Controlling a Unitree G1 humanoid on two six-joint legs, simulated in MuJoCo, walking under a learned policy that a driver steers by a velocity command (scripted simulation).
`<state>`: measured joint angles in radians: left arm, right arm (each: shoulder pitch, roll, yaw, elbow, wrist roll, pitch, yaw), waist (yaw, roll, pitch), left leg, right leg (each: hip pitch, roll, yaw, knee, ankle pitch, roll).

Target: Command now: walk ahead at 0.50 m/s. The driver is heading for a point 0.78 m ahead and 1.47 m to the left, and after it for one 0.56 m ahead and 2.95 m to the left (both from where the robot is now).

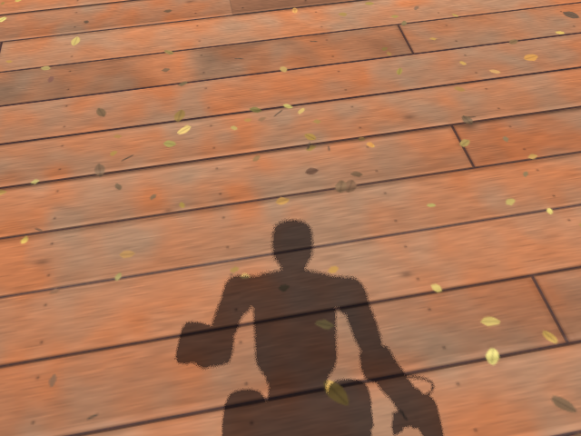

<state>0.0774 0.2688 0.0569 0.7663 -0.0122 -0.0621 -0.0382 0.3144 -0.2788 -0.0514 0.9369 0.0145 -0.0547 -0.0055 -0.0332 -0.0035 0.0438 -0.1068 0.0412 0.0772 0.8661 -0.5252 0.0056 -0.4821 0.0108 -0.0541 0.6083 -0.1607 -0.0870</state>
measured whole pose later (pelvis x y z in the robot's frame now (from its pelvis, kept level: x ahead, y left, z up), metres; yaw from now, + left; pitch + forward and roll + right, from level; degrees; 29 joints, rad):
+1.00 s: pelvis +0.58 +0.10 +0.00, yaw +32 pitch +2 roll -1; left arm 0.03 0.26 0.05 0.72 0.01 -0.13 -0.02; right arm 0.36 -0.30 -0.09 0.77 0.02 -0.03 -0.02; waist -0.07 0.02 0.01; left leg -0.14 -0.09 -0.24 0.72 -0.52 0.06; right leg -0.46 0.04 0.03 0.51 -0.09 -0.01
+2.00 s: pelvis +0.95 +0.51 +0.00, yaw +67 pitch +2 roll -1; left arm 0.04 0.28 0.05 0.69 0.01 -0.12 -0.03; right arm 0.39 -0.31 -0.08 0.72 0.02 -0.02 -0.02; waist -0.07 0.01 0.00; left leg -0.14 -0.09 -0.24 0.72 -0.52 0.05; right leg -0.46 0.04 0.02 0.53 -0.10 -0.01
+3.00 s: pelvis +1.02 +1.05 +0.00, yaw +102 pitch +2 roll -1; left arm 0.02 0.28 0.04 0.68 0.03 -0.12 -0.03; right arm 0.36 -0.31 -0.08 0.72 0.01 -0.01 -0.03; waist -0.07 0.00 0.03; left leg -0.16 -0.11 -0.24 0.75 -0.54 0.04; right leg -0.48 0.03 0.02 0.51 -0.08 -0.01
